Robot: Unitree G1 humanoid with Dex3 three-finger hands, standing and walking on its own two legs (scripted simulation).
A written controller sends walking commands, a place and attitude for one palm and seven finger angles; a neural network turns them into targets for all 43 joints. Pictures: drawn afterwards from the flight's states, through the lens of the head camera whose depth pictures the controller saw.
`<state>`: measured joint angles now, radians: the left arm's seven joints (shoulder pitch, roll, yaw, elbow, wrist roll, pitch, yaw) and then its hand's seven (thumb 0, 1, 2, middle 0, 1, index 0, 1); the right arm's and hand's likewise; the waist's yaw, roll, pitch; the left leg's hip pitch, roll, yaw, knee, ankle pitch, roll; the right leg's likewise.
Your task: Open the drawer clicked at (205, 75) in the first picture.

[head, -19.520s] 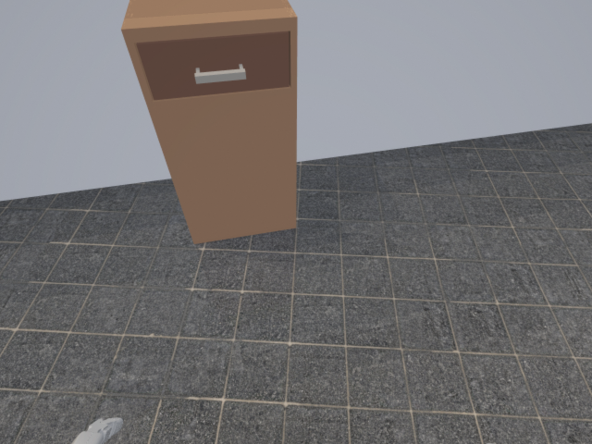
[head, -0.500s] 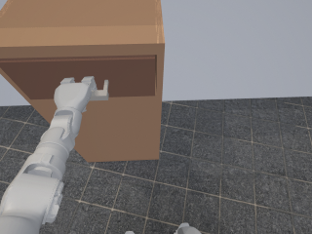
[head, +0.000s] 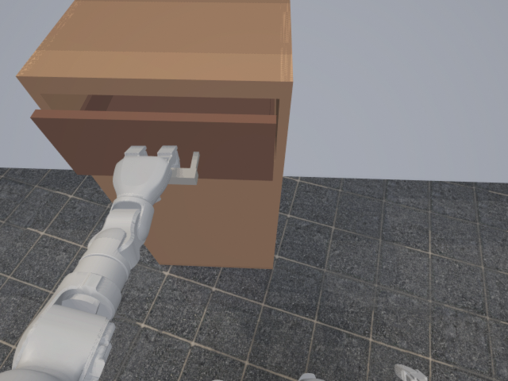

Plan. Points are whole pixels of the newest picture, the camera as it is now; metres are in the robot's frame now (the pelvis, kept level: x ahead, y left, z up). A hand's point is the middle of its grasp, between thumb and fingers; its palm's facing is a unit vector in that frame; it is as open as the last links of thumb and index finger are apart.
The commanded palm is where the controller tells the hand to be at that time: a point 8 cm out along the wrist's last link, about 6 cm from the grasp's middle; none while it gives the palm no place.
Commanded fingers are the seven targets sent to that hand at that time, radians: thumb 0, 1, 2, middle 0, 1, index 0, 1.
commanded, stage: pull the drawer open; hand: left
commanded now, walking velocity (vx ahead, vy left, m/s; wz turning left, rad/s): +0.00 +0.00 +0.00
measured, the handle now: (160, 166) +0.47 +0.18 +0.03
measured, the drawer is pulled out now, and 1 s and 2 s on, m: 0.05 0.14 0.30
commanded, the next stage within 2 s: none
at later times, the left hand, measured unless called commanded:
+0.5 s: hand (153, 193) +0.43 +0.19 +0.00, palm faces -0.05 -0.01 -1.00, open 5.3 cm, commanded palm +0.40 +0.19 +0.06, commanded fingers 0.00 0.90 0.90 -0.40 -1.35 -0.40 -1.35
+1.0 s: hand (144, 236) +0.34 +0.19 +0.01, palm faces +0.01 -0.09 -1.00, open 5.5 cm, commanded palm +0.29 +0.19 +0.06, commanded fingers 0.00 0.90 0.90 -0.40 -1.35 -0.40 -1.35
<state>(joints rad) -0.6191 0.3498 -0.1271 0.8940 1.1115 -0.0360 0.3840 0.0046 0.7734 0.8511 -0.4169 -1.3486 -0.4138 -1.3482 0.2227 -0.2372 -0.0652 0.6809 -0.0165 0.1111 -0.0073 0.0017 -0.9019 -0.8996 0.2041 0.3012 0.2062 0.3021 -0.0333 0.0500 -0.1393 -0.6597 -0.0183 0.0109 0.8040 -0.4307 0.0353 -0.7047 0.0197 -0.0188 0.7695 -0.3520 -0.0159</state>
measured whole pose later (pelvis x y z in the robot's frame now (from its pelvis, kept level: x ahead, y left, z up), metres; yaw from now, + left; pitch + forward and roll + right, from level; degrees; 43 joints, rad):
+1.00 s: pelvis +0.01 +0.01 +0.01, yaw -2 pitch +13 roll -1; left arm -0.14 0.30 -0.15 0.41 1.07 0.04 0.39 0.04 0.75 0.82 -0.37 -1.35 -0.41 -1.35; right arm 0.18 -0.24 -0.06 0.63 0.01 0.11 0.02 0.01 -0.90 -0.90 0.20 0.30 0.20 0.30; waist 0.02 0.06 -0.14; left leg -0.53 -0.02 0.04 0.74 -0.43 0.04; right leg -0.59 0.02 0.02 0.72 -0.35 -0.01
